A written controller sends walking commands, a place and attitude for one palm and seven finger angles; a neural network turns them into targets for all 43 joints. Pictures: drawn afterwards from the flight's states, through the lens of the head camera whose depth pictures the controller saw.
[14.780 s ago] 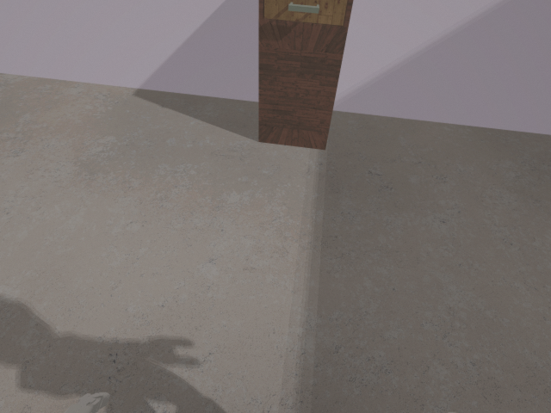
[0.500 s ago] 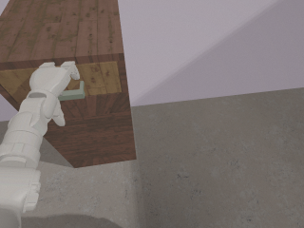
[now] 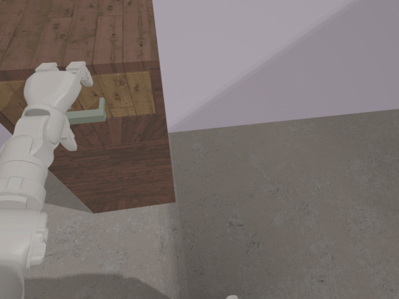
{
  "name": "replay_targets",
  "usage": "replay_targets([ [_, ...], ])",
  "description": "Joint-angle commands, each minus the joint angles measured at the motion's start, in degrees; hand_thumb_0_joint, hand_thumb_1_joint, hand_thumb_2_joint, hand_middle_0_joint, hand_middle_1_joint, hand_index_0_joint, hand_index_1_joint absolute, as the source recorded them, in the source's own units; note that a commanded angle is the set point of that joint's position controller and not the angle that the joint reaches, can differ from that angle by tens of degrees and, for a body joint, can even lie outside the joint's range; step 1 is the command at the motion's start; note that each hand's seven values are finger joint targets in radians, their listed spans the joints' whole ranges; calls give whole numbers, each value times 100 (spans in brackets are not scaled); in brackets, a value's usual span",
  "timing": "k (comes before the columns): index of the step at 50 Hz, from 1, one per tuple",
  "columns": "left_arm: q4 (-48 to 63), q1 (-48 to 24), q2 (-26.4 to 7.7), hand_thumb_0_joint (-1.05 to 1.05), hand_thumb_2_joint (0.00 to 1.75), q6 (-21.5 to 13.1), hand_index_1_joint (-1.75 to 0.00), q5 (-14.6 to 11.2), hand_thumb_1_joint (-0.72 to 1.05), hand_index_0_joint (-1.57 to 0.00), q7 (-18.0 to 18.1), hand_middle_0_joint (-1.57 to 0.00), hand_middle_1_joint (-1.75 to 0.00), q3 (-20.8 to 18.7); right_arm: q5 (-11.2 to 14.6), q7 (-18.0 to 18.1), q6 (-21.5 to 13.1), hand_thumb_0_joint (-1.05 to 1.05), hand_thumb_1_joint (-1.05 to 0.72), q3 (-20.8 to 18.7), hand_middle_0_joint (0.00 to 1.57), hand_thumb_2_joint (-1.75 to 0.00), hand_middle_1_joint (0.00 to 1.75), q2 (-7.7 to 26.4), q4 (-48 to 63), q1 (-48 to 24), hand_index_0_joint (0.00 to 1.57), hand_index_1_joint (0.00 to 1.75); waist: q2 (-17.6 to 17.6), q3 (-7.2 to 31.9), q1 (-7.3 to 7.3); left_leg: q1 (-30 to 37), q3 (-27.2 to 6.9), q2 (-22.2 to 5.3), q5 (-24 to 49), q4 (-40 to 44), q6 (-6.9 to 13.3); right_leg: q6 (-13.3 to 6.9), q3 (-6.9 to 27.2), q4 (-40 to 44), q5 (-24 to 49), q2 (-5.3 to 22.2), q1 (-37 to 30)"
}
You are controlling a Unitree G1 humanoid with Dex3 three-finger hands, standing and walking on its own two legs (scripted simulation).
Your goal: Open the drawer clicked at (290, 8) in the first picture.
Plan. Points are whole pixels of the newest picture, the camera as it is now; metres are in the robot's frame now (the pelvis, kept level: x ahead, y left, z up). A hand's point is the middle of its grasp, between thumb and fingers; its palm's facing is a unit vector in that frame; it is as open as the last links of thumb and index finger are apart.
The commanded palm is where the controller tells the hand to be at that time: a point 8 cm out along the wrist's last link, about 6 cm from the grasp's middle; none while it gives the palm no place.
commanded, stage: move the hooked fingers above the handle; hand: left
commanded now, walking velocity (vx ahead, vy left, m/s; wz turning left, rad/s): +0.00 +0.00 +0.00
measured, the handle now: (76, 110) +0.53 +0.29 +0.02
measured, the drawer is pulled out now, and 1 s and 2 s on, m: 0.00 0.00 0.00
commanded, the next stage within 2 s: lift the fingers back up to retry in 0.38 s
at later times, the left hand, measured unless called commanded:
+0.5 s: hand (55, 114) +0.46 +0.29 +0.08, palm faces +0.02 -0.02 -1.00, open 13.8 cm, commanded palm +0.45 +0.29 +0.13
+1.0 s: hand (47, 115) +0.46 +0.30 +0.08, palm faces -0.01 -0.01 -1.00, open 13.8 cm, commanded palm +0.45 +0.29 +0.13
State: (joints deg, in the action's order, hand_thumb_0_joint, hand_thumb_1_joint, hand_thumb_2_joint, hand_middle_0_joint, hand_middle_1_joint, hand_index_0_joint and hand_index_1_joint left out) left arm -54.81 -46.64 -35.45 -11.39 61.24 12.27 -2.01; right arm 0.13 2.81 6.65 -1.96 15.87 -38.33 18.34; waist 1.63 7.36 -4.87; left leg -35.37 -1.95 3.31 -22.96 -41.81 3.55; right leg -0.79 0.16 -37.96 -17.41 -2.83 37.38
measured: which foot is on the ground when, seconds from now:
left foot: down 0.00-1.00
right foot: down 0.00-1.00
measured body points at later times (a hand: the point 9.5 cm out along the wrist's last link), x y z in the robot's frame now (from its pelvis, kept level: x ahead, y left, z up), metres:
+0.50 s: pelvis +0.00 +0.00 +0.00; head +0.08 +0.01 +0.44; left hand +0.46 +0.29 +0.13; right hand +0.04 -0.28 -0.12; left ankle -0.04 +0.08 -0.71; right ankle +0.00 -0.12 -0.71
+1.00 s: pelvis +0.00 +0.01 +0.00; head +0.08 +0.00 +0.44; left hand +0.46 +0.30 +0.13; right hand +0.03 -0.26 -0.13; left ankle -0.04 +0.08 -0.71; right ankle +0.00 -0.12 -0.71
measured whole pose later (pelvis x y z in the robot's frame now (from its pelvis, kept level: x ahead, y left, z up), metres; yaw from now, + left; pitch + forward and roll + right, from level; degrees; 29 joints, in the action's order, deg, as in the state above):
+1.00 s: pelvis +0.00 +0.01 +0.00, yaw -1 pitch +17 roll -2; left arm -55.9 -43.3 -36.4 -7.7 60.6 12.2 -3.5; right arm 0.5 1.3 7.5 -2.4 14.8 -39.4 20.4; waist 3.3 8.0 -3.2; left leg -34.8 -1.0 3.2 -22.9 -41.0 4.1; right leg -0.1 1.1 -36.7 -16.9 -2.9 36.8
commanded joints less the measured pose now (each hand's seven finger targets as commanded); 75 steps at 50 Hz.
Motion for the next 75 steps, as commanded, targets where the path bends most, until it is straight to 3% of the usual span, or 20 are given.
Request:
replay_targets([
  [1, 438, -2172, -2525, 0, 30, 707, -120, -12, -50, -30, 511, -30, -120, -1076, -73, -36, 29, 0, -90, -202, 20, -90, 30, 826, 341, 497, 20, 30, 543, 2488, 407, 727, 85, -153, 3333, 356, -289, -224, -75, -28, 2122, -16, -1774],
  [3, 172, -1937, -2166, 0, 30, 933, -120, -33, -50, -30, 336, -30, -120, -718, -10, -58, 41, 0, -90, -235, 20, -90, 30, 857, 375, 584, 20, 30, 272, 2480, 344, 672, 160, -206, 3245, 421, -232, -169, -37, 67, 2298, 4, -1934],
  [6, 68, -1787, -2519, 0, 30, 979, -120, -79, -50, -30, 128, -30, -120, -975, 49, -6, 155, 0, -90, -209, 20, -90, 30, 920, 379, 517, 20, 30, -249, 2384, 403, 396, 227, -199, 2914, 582, -142, -136, 66, 199, 2375, 35, -2343],
  [9, 156, -1571, -2261, 0, 30, 884, -120, -80, -50, -30, -54, -30, -120, -762, 111, 52, 139, 0, -90, -235, 20, -90, 30, 906, 466, 485, 20, 30, -365, 2124, 349, 351, 262, -186, 2559, 684, -75, -109, 94, 332, 2255, 58, -2362],
  [16, 1548, -2598, -1584, 0, 30, -136, -120, -134, -50, -30, -195, -30, -120, -215, 76, 187, -66, 0, -90, -424, 20, -90, 30, 834, 377, 736, 20, 30, 408, 2066, -169, 1578, 1, -290, 2945, 451, -91, -129, 32, 427, 1641, -13, -1118],
  [20, 1459, -2797, -1948, 0, 30, -231, -120, -178, -50, -30, 142, -30, -120, -571, 36, 177, -132, 0, -90, -400, 20, -90, 30, 844, 225, 810, 20, 30, 796, 2126, -107, 1600, -113, -230, 2822, 354, -217, -184, -45, 272, 1305, -47, -745],
  [24, 900, -2718, -1964, 0, 30, 195, -120, -92, -50, -30, 465, -30, -120, -608, -3, 50, -151, 0, -90, -341, 20, -90, 30, 862, 150, 803, 20, 30, 948, 2163, 18, 1442, -140, -224, 3072, 326, -334, -226, -176, 114, 1304, -56, -678],
  [30, 151, -2333, -1663, 0, 30, 905, -120, -95, -50, -30, 109, -30, -120, -262, 48, -46, -68, 0, -90, -310, 20, -90, 30, 934, 226, 821, 20, 30, 283, 2210, 56, 1227, -14, -296, 3321, 386, -284, -164, -137, 224, 1787, -46, -1257],
  [34, 853, -2364, -1581, 0, 30, 582, -120, -127, -50, -30, -241, -30, -120, -203, 60, 25, -48, 0, -90, -354, 20, -90, 30, 905, 373, 823, 20, 30, 397, 2600, 86, 1643, -54, -335, 3908, 362, -241, -137, -55, 275, 2089, -26, -1471],
  [36, 1022, -2175, -2039, 0, 30, 338, -120, -146, -50, -30, -284, -30, -120, -633, 32, 68, -9, 0, -90, -344, 20, -90, 30, 937, 375, 785, 20, 30, 283, 2492, 165, 1559, -75, -338, 3952, 391, -238, -152, -30, 287, 2099, -37, -1553],
  [40, 1118, -2072, -1891, 0, 30, 116, -120, -136, -50, -30, -91, -30, -120, -668, 18, 39, -18, 0, -90, -361, 20, -90, 30, 866, 327, 754, 20, 30, 506, 2027, 167, 1487, -103, -353, 3904, 394, -285, -175, -108, 229, 1830, -57, -1125],
  [42, 1180, -2086, -2160, 0, 30, 125, -120, -122, -50, -30, 79, -30, -120, -907, -11, 11, -8, 0, -90, -363, 20, -90, 30, 871, 322, 726, 20, 30, 588, 2192, 233, 1455, -84, -333, 3890, 373, -300, -184, -90, 167, 1845, -63, -1205],
  [47, 952, -1863, -1909, 0, 30, 403, -120, -123, -50, -30, 255, -30, -120, -740, -10, -73, -16, 0, -90, -382, 20, -90, 30, 866, 277, 751, 20, 30, 532, 2387, 223, 1485, -58, -330, 3931, 334, -331, -173, -111, 148, 1905, -66, -1275],
  [51, 1046, -2401, -1334, 0, 30, 494, -120, -161, -50, -30, 111, -30, -120, -134, 44, -46, -51, 0, -90, -416, 20, -90, 30, 875, 254, 786, 20, 30, 350, 2295, -66, 1683, -112, -346, 3658, 374, -300, -149, -116, 301, 1753, -55, -1103],
  [56, 1038, -2633, -1741, 0, 30, 325, -120, -169, -50, -30, -37, -30, -120, -358, 40, 66, -67, 0, -90, -370, 20, -90, 30, 899, 222, 795, 20, 30, 288, 2178, -50, 1571, -112, -274, 3111, 462, -229, -177, -81, 373, 1573, -35, -1192],
  [61, 1002, -2295, -1812, 0, 30, 240, -120, -74, -50, -30, 36, -30, -120, -509, 14, 29, -68, 0, -90, -340, 20, -90, 30, 839, 274, 680, 20, 30, 825, 2150, 173, 1650, -137, -294, 3710, 406, -358, -228, -132, 236, 1582, -57, -1027],
  [64, 889, -2236, -1536, 0, 30, 361, -120, -93, -50, -30, 89, -30, -120, -325, 20, -20, -72, 0, -90, -352, 20, -90, 30, 832, 304, 693, 20, 30, 603, 2035, 106, 1565, -122, -331, 3723, 378, -362, -202, -169, 220, 1617, -66, -971],
  [69, 749, -2244, -1865, 0, 30, 495, -120, -127, -50, -30, 83, -30, -120, -533, 37, -1, -62, 0, -90, -334, 20, -90, 30, 897, 334, 669, 20, 30, 110, 2065, 114, 1115, 4, -254, 2938, 497, -194, -172, -60, 302, 1704, -23, -1446],
  [71, 822, -2180, -2274, 0, 30, 444, -120, -121, -50, -30, 61, -30, -120, -814, 27, 45, -32, 0, -90, -297, 20, -90, 30, 925, 361, 605, 20, 30, 132, 2243, 220, 938, 58, -209, 2740, 552, -154, -184, 18, 296, 1803, 0, -1776],
  [75, 794, -2444, -1986, 0, 30, 341, -120, -25, -50, -30, 62, -30, -120, -493, 76, 99, -107, 0, -90, -319, 20, -90, 30, 892, 319, 655, 20, 30, 319, 1944, 35, 1033, 15, -234, 2526, 545, -146, -175, -32, 334, 1470, -5, -1302],
])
